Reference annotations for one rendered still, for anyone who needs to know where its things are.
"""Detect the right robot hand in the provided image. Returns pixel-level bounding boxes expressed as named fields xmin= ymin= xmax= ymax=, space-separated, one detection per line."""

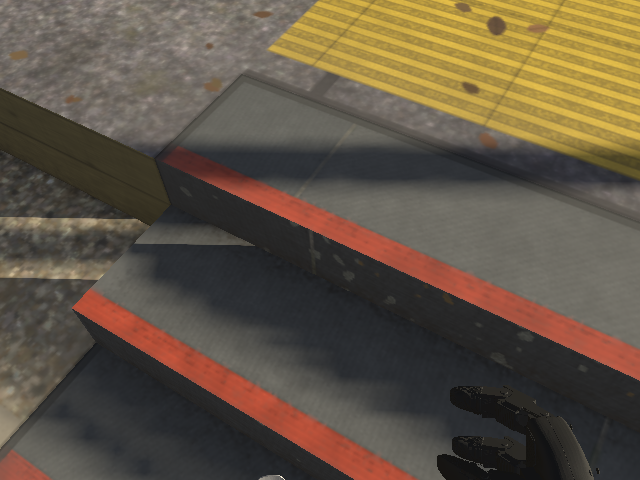
xmin=437 ymin=385 xmax=600 ymax=480

